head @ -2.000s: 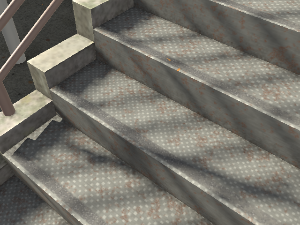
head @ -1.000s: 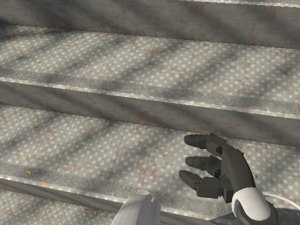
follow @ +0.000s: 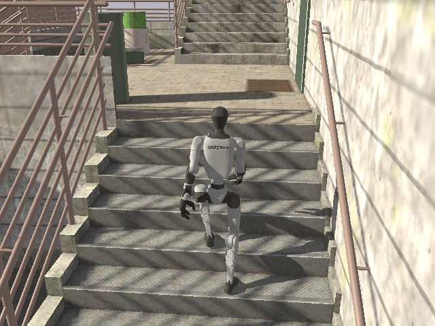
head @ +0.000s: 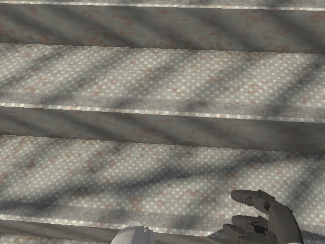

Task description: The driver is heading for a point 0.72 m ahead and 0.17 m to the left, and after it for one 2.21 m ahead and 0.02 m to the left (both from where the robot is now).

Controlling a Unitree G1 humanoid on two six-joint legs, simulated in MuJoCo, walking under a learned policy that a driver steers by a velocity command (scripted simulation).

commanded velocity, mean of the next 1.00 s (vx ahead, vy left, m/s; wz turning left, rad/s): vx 0.05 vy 0.00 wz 0.49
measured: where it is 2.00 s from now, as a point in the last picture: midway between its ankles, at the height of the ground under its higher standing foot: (109, 136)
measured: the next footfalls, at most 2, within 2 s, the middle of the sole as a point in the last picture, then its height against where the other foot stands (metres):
left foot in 0.02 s outside the picture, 0.17 m higher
right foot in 0.78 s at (214, 206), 0.17 m higher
